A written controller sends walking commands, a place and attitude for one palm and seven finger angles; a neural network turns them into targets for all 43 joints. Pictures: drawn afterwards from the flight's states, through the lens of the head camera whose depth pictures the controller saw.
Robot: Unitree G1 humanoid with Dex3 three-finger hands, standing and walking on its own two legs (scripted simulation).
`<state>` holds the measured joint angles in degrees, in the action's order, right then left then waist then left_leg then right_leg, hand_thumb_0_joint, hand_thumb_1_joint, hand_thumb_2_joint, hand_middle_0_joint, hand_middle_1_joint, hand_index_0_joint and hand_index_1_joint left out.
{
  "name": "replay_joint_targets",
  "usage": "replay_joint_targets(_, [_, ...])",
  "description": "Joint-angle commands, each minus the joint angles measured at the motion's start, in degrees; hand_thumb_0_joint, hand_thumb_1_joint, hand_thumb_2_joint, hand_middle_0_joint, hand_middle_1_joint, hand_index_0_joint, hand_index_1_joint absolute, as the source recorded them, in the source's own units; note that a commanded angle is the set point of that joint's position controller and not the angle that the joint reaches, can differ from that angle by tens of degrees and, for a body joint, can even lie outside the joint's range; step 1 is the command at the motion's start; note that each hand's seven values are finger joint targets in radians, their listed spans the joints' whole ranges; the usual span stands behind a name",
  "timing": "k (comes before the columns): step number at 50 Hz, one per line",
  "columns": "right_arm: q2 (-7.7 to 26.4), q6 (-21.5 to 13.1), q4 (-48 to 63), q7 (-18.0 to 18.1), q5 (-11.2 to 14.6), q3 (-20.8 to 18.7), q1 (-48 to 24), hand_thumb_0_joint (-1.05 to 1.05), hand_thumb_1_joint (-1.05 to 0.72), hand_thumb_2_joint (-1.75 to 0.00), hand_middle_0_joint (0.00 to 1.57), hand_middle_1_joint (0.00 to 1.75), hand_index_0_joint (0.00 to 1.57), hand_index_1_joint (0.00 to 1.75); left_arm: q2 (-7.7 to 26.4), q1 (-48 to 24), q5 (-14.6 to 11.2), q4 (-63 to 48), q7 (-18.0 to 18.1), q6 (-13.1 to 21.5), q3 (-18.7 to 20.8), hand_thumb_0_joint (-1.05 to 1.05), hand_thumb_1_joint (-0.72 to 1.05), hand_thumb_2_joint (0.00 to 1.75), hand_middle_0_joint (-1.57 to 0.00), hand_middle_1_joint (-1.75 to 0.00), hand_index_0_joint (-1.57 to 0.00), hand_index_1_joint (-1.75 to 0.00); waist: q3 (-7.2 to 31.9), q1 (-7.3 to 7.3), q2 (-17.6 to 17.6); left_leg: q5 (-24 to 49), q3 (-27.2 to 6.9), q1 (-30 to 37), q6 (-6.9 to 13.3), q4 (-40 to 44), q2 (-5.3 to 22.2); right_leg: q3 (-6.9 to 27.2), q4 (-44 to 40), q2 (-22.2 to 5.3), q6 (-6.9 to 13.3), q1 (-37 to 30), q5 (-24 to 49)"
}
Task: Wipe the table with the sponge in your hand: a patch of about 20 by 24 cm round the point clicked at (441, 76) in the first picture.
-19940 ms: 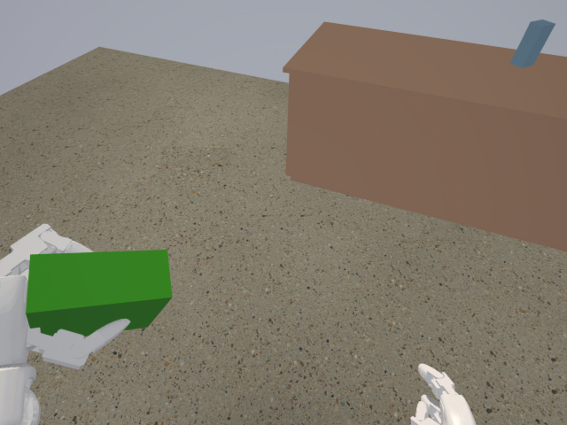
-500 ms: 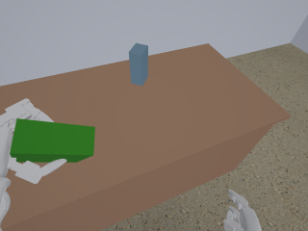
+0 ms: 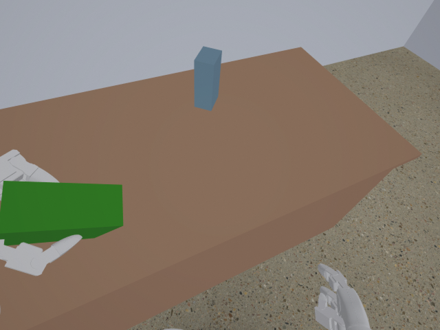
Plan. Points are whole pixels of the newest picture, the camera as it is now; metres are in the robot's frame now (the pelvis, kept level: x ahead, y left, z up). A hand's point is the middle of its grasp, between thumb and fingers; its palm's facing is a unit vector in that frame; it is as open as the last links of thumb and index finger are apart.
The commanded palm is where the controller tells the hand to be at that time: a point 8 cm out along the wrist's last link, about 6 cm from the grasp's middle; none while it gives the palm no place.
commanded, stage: come to a stop and stand still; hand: left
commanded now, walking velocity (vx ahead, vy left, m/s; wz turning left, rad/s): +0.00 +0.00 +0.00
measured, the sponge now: (75, 215) +0.23 +0.22 +0.13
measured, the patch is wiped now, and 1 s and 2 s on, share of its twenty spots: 0.00 0.00 0.00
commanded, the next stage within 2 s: look again from close up in 0.64 s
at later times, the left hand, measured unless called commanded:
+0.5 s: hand (26, 242) +0.18 +0.25 +0.16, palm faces +0.38 -0.83 -0.41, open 9.6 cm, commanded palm +0.13 +0.28 +0.18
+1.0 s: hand (51, 252) +0.18 +0.22 +0.16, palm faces +0.34 -0.85 -0.39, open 9.6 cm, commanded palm +0.12 +0.26 +0.18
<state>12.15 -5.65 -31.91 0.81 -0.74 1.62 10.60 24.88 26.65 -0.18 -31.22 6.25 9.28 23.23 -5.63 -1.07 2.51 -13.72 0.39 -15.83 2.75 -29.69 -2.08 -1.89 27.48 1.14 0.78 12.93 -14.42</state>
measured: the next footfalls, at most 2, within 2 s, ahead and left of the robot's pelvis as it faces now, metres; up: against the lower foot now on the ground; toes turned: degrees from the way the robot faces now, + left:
none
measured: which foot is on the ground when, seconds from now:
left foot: down 0.00-1.00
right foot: down 0.00-1.00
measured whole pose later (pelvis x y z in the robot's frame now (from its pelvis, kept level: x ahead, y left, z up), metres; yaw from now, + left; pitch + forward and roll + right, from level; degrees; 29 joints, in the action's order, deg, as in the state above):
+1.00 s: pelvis -0.03 -0.02 +0.00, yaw +0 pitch -1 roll -1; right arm 13.1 -8.1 -33.7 3.3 1.0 2.1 13.2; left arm 20.6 25.9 -2.4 -24.3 4.6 10.0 18.1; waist -0.6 -0.7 -1.1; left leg -9.2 -0.8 -16.1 1.0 -26.5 -0.2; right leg -3.1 23.1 3.0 2.6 12.5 -9.5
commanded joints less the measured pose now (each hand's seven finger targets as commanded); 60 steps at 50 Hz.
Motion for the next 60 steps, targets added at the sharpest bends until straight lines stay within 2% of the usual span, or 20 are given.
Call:
replay_joint_targets(1, [8.4,-2.2,8.2,0.8,0.5,-2.9,-2.0,0.0,-0.9,-0.9,0.2,0.3,0.2,0.3,5.2,-4.0,-0.6,-8.7,0.8,2.7,4.2,0.0,0.1,1.3,-1.2,-1.6,-1.2,-1.6,12.0,0.3,-7.2,22.3,-8.3,9.6,-1.7,6.2,10.6,-0.4,-1.2,-2.9,-0.1,1.8,2.7])
replay_joint_targets(3, [8.4,-2.1,8.1,1.0,1.0,-3.0,-2.3,0.0,-0.9,-0.9,0.2,0.3,0.2,0.3,6.3,-4.2,-0.4,-6.9,0.7,2.3,4.9,0.0,0.1,1.3,-1.2,-1.6,-1.2,-1.6,11.8,0.37,-7.8,17.7,-7.9,8.5,-1.9,7.1,10.2,0.1,-2.0,-3.3,-0.1,0.8,3.6])
replay_joint_targets(4, [7.8,-1.9,8.5,1.0,0.9,-2.7,-2.3,0.0,-0.9,-0.9,0.2,0.3,0.2,0.3,3.1,-5.4,-0.5,-7.1,0.4,2.4,2.1,0.0,0.1,1.3,-1.2,-1.6,-1.2,-1.6,11.1,0.47,-7.5,15.0,-8.0,7.0,-2.2,7.7,9.9,-0.1,-2.5,-3.2,0.1,0.5,3.8])
replay_joint_targets(7, [7.7,-1.9,9.1,1.5,1.4,-2.6,-3.2,0.0,-0.9,-0.9,0.2,0.3,0.2,0.3,4.7,-7.9,-0.7,-8.2,0.4,2.4,2.7,0.0,0.1,1.3,-1.2,-1.6,-1.2,-1.6,11.0,0.54,-5.7,5.8,-7.6,4.1,-2.2,8.7,9.3,1.1,-4.1,-4.1,0.4,-1.9,5.1])
replay_joint_targets(8, [8.0,-2.1,8.5,1.7,1.4,-2.7,-3.2,0.0,-0.9,-0.9,0.2,0.3,0.2,0.3,7.3,-8.1,-0.5,-9.1,0.7,2.5,4.6,0.0,0.1,1.3,-1.2,-1.6,-1.2,-1.6,12.7,0.49,-8.1,4.8,-7.6,4.9,-2.3,9.4,9.1,1.7,-3.3,-4.1,0.5,-2.2,5.1])
replay_joint_targets(9, [7.1,-2.1,9.1,1.7,1.0,-2.1,-3.6,0.0,-0.9,-0.9,0.2,0.3,0.2,0.3,4.1,-8.1,-0.9,-9.3,0.4,2.9,2.2,0.0,0.1,1.3,-1.2,-1.6,-1.2,-1.6,11.9,0.23,-8.2,2.5,-7.9,3.7,-2.3,10.2,9.0,1.2,-3.7,-4.0,0.5,-2.2,4.9])
replay_joint_targets(13, [7.3,-3.0,8.7,2.3,1.4,-2.2,-3.5,0.0,-0.9,-0.9,0.2,0.3,0.2,0.3,7.9,-9.5,-0.7,-9.7,0.8,2.8,4.5,0.0,0.1,1.3,-1.2,-1.6,-1.2,-1.6,11.2,0.23,-9.6,-4.8,-9.0,2.2,-2.2,13.0,9.3,2.3,-4.0,-4.1,0.4,-2.2,2.4])
replay_joint_targets(14, [6.7,-3.1,9.0,2.3,1.1,-1.7,-3.5,0.0,-0.9,-0.9,0.2,0.3,0.2,0.3,4.4,-9.5,-1.1,-9.3,0.5,3.2,2.1,0.0,0.1,1.3,-1.2,-1.6,-1.2,-1.6,10.8,0.16,-9.4,-6.9,-9.4,1.3,-2.4,13.8,9.2,1.8,-4.0,-3.8,0.3,-2.3,2.4])
replay_joint_targets(16, [6.8,-3.5,9.0,2.6,1.3,-1.9,-3.3,0.0,-0.9,-0.9,0.2,0.3,0.2,0.3,5.6,-10.3,-1.1,-8.6,0.5,3.3,2.7,0.0,0.1,1.3,-1.2,-1.6,-1.2,-1.6,10.0,0.16,-8.7,-9.6,-9.6,0.4,-1.9,14.2,9.4,2.5,-5.0,-4.1,0.3,-2.1,1.4])
replay_joint_targets(22, [6.9,-4.3,8.7,2.8,1.6,-2.1,-2.6,0.0,-0.9,-0.9,0.2,0.3,0.2,0.3,4.9,-9.0,-1.6,-5.2,0.1,3.7,2.0,0.0,0.1,1.3,-1.2,-1.6,-1.2,-1.6,9.3,0.5,-4.1,-9.4,-8.2,0.3,-1.5,12.0,8.0,4.3,-8.5,-5.3,0.6,-0.7,-0.4])
replay_joint_targets(24, [7.0,-4.4,8.3,2.7,1.7,-2.1,-2.6,0.0,-0.9,-0.9,0.2,0.3,0.2,0.3,3.9,-8.3,-1.7,-4.9,0.0,3.9,1.3,0.0,0.1,1.3,-1.2,-1.6,-1.2,-1.6,9.9,0.59,-5.7,-8.3,-8.1,1.7,-1.6,11.4,7.9,4.5,-8.4,-5.4,0.9,0.2,-0.6])
replay_joint_targets(28, [7.6,-4.9,8.1,2.8,1.9,-2.3,-2.9,0.0,-0.9,-0.9,0.2,0.3,0.2,0.3,7.3,-6.9,-1.7,-6.3,0.2,4.5,3.6,0.0,0.1,1.3,-1.2,-1.6,-1.2,-1.6,10.8,0.4,-6.3,-5.8,-8.2,2.4,-1.3,11.0,7.9,5.2,-8.6,-5.8,0.9,0.1,0.1])
replay_joint_targets(29, [7.1,-4.9,8.2,2.8,1.9,-2.1,-2.7,0.0,-0.9,-0.9,0.2,0.3,0.2,0.3,4.9,-6.8,-2.1,-6.3,0.0,4.7,1.7,0.0,0.1,1.3,-1.2,-1.6,-1.2,-1.6,10.6,0.56,-6.0,-5.4,-8.2,1.9,-1.3,11.0,7.8,4.8,-8.3,-5.7,0.9,-0.2,0.5])
replay_joint_targets(33, [7.7,-5.4,8.0,3.0,2.1,-2.4,-2.8,0.0,-0.9,-0.9,0.2,0.3,0.2,0.3,7.7,-6.3,-2.2,-6.9,0.1,5.0,3.8,0.0,0.1,1.3,-1.2,-1.6,-1.2,-1.6,10.2,0.5,-6.4,-3.2,-8.2,2.5,-1.2,9.7,7.7,5.8,-9.4,-6.3,1.1,0.9,0.9])
replay_joint_targets(35, [7.6,-5.6,8.1,3.1,2.0,-2.4,-2.5,0.0,-0.9,-0.9,0.2,0.3,0.2,0.3,6.0,-6.4,-2.5,-7.1,-0.1,5.3,2.3,0.0,0.1,1.3,-1.2,-1.6,-1.2,-1.6,10.2,0.59,-7.3,-3.1,-8.2,2.6,-1.2,9.7,7.7,5.7,-9.3,-6.2,1.1,0.9,1.0])
replay_joint_targets(42, [7.7,-5.9,7.8,3.3,2.0,-2.4,-2.4,0.0,-0.9,-0.9,0.2,0.3,0.2,0.3,6.1,-5.8,-3.2,-5.2,-0.3,5.0,2.5,0.0,0.1,1.3,-1.2,-1.6,-1.2,-1.6,10.2,0.56,-3.3,-1.5,-8.0,3.4,-0.9,7.8,7.3,7.0,-11.3,-6.8,1.1,1.5,1.3])
replay_joint_targets(43, [8.0,-5.7,7.5,3.3,2.2,-2.4,-2.6,0.0,-0.9,-0.9,0.2,0.3,0.2,0.3,6.6,-6.1,-3.1,-5.8,-0.2,4.9,2.7,0.0,0.1,1.3,-1.2,-1.6,-1.2,-1.6,10.4,0.68,-5.1,-1.0,-8.0,4.4,-1.0,7.8,7.5,7.1,-11.1,-6.9,1.3,2.2,1.4])
replay_joint_targets(47, [7.8,-5.9,7.7,3.3,2.1,-2.3,-2.7,0.0,-0.9,-0.9,0.2,0.3,0.2,0.3,5.4,-6.7,-3.4,-5.8,-0.5,4.5,1.4,0.0,0.1,1.3,-1.2,-1.6,-1.2,-1.6,10.4,0.65,-3.4,-0.5,-7.8,4.5,-0.9,6.8,7.3,7.5,-11.9,-7.2,1.2,2.3,1.3])
replay_joint_targets(48, [7.9,-5.8,7.5,3.3,2.2,-2.1,-3.1,0.0,-0.9,-0.9,0.2,0.3,0.2,0.3,6.3,-7.2,-3.2,-6.4,-0.3,4.3,1.9,0.0,0.1,1.3,-1.2,-1.6,-1.2,-1.6,10.4,0.71,-5.6,-0.2,-8.0,5.0,-0.9,7.4,7.4,7.5,-11.4,-7.1,1.3,2.6,1.4])
replay_joint_targets(60, [7.4,-5.6,7.7,3.4,2.0,-1.8,-3.3,0.0,-0.9,-0.9,0.2,0.3,0.2,0.3,5.5,-6.5,-3.7,-7.1,-0.3,3.6,1.3,0.0,0.1,1.3,-1.2,-1.6,-1.2,-1.6,11.0,0.48,-5.4,1.6,-8.4,4.2,-0.9,8.7,7.8,6.6,-10.9,-6.8,0.9,-0.4,4.4])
